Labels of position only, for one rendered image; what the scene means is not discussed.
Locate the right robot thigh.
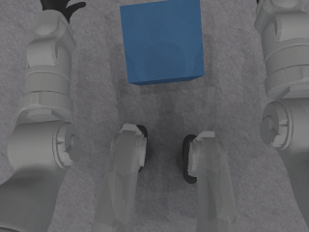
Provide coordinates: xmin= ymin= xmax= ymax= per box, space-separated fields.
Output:
xmin=188 ymin=137 xmax=240 ymax=232

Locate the left robot upper arm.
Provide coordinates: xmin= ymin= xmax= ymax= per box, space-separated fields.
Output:
xmin=0 ymin=120 xmax=83 ymax=232

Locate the carton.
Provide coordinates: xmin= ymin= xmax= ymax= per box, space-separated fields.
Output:
xmin=120 ymin=0 xmax=205 ymax=86

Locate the right robot upper arm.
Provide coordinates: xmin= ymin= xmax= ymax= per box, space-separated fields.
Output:
xmin=259 ymin=98 xmax=309 ymax=229

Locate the left robot forearm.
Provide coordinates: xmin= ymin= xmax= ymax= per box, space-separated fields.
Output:
xmin=7 ymin=10 xmax=76 ymax=165

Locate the robot left hand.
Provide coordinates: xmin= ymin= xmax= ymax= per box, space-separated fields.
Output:
xmin=40 ymin=0 xmax=86 ymax=23

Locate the robot left shin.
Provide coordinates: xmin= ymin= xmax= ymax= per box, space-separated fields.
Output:
xmin=110 ymin=124 xmax=142 ymax=151

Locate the right robot forearm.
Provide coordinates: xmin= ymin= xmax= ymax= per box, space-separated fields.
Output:
xmin=254 ymin=0 xmax=309 ymax=100

